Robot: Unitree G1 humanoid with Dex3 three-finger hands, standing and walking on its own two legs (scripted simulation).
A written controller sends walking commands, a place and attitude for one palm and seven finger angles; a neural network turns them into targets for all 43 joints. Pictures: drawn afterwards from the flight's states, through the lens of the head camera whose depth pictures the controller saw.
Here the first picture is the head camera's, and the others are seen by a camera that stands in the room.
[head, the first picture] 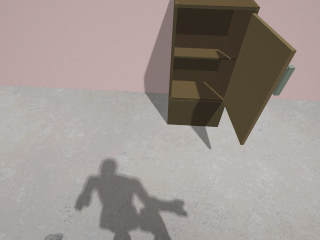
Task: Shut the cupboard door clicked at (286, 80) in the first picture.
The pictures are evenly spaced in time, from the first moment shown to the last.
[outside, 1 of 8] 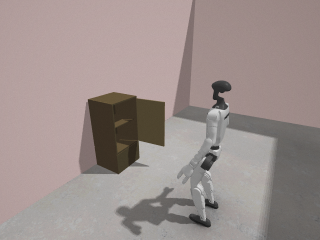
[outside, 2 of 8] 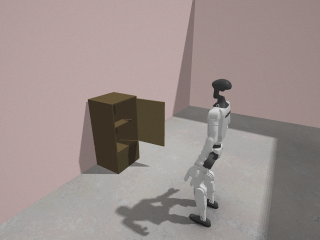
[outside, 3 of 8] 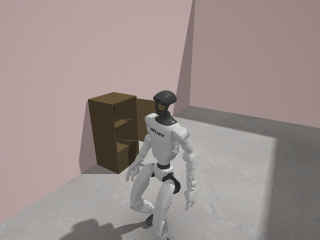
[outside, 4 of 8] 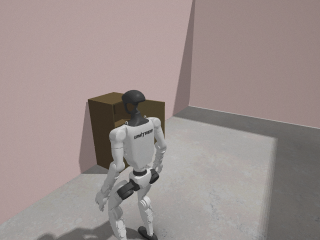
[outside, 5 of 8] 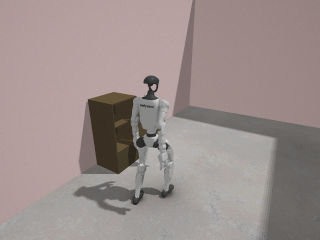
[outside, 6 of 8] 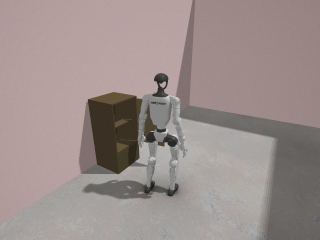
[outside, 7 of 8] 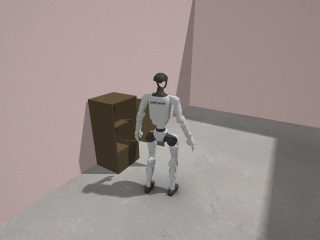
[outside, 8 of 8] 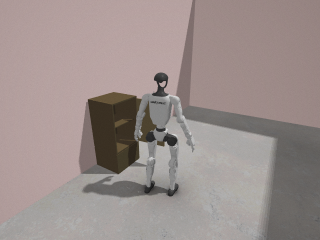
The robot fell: no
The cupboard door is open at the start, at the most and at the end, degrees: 96 96 96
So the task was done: no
